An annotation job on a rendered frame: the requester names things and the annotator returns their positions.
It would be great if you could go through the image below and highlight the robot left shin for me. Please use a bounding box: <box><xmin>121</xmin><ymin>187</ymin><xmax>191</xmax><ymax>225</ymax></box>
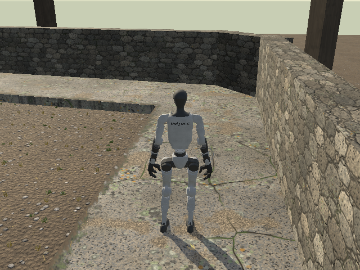
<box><xmin>161</xmin><ymin>187</ymin><xmax>170</xmax><ymax>225</ymax></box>

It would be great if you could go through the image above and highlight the right robot forearm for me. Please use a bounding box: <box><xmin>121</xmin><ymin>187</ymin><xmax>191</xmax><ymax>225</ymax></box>
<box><xmin>200</xmin><ymin>138</ymin><xmax>211</xmax><ymax>165</ymax></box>

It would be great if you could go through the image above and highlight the robot right hand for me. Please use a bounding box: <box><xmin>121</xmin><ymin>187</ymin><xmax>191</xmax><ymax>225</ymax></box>
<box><xmin>199</xmin><ymin>163</ymin><xmax>213</xmax><ymax>180</ymax></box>

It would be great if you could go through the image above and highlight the robot right foot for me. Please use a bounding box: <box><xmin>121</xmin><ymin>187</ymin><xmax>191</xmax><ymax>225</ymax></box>
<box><xmin>186</xmin><ymin>218</ymin><xmax>194</xmax><ymax>233</ymax></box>

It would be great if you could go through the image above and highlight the left robot forearm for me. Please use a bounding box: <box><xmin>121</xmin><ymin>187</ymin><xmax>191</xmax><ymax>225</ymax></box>
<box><xmin>149</xmin><ymin>137</ymin><xmax>160</xmax><ymax>164</ymax></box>

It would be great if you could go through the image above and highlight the left robot upper arm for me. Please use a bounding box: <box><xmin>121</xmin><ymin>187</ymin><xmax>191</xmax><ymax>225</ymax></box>
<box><xmin>154</xmin><ymin>114</ymin><xmax>169</xmax><ymax>145</ymax></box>

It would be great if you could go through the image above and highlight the right robot upper arm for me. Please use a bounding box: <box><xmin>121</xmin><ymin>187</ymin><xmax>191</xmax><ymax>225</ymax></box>
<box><xmin>192</xmin><ymin>114</ymin><xmax>206</xmax><ymax>145</ymax></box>

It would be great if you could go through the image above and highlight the robot left hand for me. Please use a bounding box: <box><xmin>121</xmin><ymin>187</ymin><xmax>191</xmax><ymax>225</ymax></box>
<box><xmin>147</xmin><ymin>163</ymin><xmax>161</xmax><ymax>178</ymax></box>

